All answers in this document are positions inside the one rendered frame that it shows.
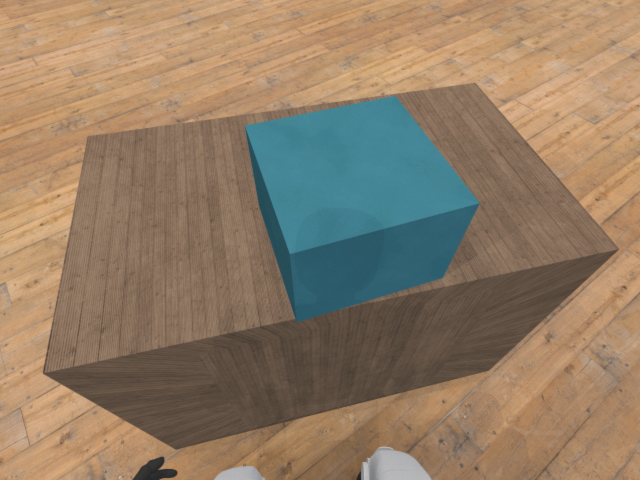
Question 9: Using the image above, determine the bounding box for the carton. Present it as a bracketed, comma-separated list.
[245, 96, 480, 322]

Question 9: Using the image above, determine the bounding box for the left robot hand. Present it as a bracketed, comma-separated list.
[132, 457, 177, 480]

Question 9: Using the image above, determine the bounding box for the robot right thigh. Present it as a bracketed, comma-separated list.
[361, 450, 432, 480]

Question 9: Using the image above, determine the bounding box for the right robot shin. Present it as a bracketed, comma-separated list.
[373, 447, 394, 455]

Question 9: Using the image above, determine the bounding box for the pedestal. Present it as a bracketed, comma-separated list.
[42, 83, 619, 450]

